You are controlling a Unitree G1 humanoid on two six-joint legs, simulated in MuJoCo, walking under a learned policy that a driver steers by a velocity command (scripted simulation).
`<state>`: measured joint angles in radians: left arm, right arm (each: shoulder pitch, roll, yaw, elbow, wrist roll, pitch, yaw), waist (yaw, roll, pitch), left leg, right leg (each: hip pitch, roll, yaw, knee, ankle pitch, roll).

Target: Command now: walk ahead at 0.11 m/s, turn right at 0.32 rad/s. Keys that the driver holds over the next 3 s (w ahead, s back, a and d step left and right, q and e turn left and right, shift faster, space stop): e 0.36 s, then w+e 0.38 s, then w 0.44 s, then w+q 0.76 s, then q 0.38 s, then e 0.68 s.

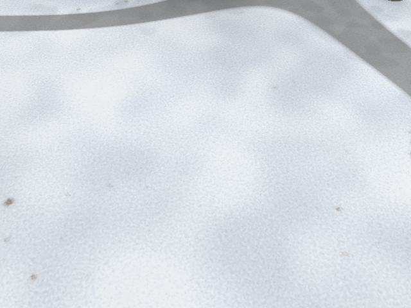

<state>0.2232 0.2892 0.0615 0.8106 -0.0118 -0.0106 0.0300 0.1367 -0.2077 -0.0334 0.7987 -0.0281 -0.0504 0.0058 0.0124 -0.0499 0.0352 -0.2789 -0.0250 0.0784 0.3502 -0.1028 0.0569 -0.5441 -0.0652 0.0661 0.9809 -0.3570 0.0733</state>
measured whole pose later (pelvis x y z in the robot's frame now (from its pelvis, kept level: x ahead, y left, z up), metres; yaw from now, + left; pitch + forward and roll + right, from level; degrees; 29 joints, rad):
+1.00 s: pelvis +0.19 -0.08 +0.00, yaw -30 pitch +2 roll +1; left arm 0.24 0.31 0.06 0.65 -0.01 -0.05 0.00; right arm 0.35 -0.25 -0.05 0.86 0.00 -0.09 0.01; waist -0.05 -0.06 -0.02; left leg -0.10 -0.03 -0.01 0.30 -0.25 0.03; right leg -0.63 -0.04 0.07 1.00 -0.22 0.00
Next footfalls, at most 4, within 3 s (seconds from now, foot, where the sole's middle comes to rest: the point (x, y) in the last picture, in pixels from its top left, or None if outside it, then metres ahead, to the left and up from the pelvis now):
0.26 right None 0.08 -0.15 -0.78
0.78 left None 0.23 0.03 -0.78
1.24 right None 0.37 -0.36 -0.78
1.78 left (277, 233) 0.73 -0.24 -0.78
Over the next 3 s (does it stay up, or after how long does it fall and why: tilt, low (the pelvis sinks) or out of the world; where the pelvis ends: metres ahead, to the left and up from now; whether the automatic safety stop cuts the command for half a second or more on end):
stays up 0.85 -0.38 -0.01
